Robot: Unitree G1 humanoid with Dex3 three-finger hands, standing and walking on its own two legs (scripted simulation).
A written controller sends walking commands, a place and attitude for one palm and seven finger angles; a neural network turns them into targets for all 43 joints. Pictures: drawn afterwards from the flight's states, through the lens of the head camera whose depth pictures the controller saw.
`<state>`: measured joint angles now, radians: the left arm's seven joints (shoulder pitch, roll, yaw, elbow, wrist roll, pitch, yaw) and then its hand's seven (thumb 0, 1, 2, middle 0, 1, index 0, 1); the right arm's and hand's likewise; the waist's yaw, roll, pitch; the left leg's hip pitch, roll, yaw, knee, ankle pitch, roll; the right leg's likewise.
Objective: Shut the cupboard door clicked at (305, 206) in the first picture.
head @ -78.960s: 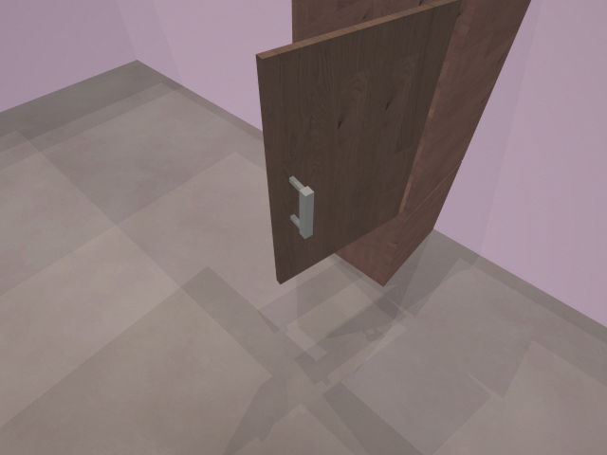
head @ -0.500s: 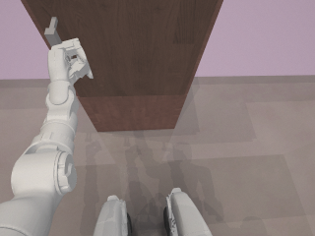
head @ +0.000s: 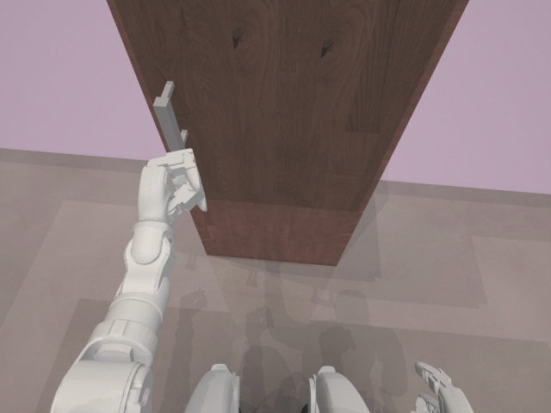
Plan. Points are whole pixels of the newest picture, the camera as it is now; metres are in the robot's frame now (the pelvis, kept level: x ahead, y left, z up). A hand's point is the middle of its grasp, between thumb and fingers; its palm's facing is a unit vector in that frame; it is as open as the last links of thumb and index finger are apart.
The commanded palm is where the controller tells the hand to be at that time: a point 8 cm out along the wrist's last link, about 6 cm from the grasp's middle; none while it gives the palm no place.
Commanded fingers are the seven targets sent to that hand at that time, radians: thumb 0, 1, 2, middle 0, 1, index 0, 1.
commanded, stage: draw the hand back to the body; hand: left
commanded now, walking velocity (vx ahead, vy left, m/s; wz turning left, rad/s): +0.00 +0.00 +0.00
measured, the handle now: (174, 122) +0.57 +0.18 +0.04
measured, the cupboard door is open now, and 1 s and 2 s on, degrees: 0 0 0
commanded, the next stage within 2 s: step back with the hand held close in 1.54 s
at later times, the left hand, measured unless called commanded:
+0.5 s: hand (129, 220) +0.32 +0.17 +0.14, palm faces +0.02 -1.00 -0.06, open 3.1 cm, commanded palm +0.28 +0.22 +0.15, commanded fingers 0.00 0.90 0.90 -1.08 -1.26 -1.08 -1.26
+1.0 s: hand out of the picture +0.25 +0.25 +0.22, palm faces +0.38 -0.86 -0.34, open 4.9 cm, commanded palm +0.20 +0.29 +0.24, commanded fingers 0.00 0.90 0.90 -0.39 -0.51 -0.39 -0.51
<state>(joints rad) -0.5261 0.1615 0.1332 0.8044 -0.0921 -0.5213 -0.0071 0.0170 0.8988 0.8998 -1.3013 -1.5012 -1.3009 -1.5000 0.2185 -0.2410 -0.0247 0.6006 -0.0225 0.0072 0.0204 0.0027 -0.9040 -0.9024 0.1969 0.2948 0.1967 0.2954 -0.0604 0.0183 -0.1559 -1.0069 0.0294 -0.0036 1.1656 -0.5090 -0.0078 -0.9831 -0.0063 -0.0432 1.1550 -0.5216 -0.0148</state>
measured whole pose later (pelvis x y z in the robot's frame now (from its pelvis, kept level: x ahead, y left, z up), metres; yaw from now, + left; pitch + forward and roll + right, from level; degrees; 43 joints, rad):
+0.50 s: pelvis +0.01 -0.01 +0.06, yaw +0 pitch +8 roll +0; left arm -0.05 0.23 0.15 0.29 -0.22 -0.31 -0.15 0.02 0.90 0.90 -1.26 -1.46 -1.26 -1.46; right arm 0.28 -0.26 0.00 0.57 0.05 -0.03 -0.05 0.01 -0.90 -0.90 0.20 0.29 0.20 0.30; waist -0.01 0.04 -0.09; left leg -0.58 0.03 0.02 0.84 -0.39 -0.01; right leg -0.58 0.00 -0.03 0.85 -0.41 -0.02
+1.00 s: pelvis +0.03 +0.01 +0.10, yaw +0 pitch -3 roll +0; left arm 0.34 0.31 0.22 -0.24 -0.06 -0.03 0.10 0.02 0.89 0.90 -0.66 -0.80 -0.66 -0.80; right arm 0.18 -0.21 0.05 0.59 0.01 -0.07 -0.08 0.01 -0.90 -0.90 0.20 0.30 0.20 0.30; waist 0.07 0.06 -0.01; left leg -0.13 0.00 0.03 0.44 -0.26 0.01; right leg -0.11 -0.02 -0.02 0.44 -0.27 0.01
